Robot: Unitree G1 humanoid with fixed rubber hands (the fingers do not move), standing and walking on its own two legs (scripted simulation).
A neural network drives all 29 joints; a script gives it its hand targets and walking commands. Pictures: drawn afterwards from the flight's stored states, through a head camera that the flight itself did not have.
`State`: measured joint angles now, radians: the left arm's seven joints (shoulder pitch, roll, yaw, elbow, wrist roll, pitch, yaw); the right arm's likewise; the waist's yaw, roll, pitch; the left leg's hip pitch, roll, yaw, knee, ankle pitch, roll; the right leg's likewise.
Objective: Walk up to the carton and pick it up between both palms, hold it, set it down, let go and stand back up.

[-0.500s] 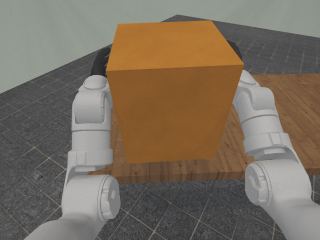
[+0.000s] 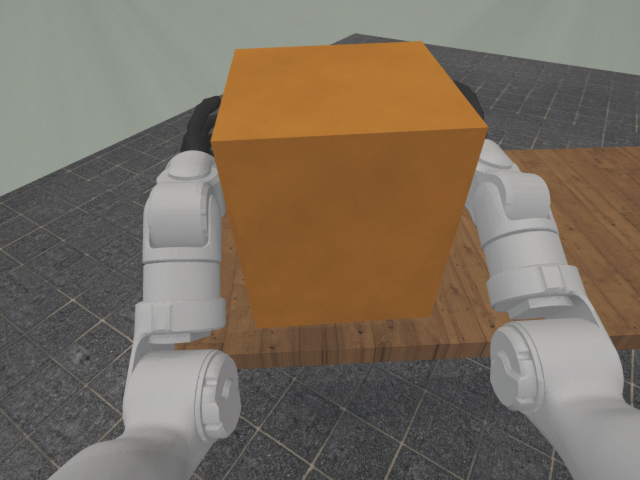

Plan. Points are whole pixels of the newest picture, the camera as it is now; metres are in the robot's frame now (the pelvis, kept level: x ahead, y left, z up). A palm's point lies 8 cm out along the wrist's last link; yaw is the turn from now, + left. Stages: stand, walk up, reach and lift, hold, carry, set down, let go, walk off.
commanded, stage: hold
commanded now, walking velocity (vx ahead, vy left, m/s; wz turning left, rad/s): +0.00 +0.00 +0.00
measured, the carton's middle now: (336, 188) +0.37 +0.00 +0.23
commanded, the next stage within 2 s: set down in 0.64 s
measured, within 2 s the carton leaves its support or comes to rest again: neither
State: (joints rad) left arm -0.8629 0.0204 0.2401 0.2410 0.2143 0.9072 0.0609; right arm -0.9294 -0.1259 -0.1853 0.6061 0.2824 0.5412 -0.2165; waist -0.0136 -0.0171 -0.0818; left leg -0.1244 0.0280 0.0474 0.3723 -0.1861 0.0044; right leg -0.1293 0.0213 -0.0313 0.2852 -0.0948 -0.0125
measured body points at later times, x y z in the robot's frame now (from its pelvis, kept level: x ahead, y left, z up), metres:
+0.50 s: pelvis +0.00 +0.00 +0.00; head -0.06 +0.01 +0.45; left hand +0.38 +0.16 +0.26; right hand +0.41 -0.15 +0.26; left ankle +0.01 +0.11 -0.75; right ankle +0.04 -0.11 -0.75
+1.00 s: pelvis +0.00 +0.00 +0.00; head -0.05 +0.02 +0.45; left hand +0.40 +0.17 +0.27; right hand +0.41 -0.14 +0.26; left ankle +0.01 +0.11 -0.75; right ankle +0.04 -0.11 -0.75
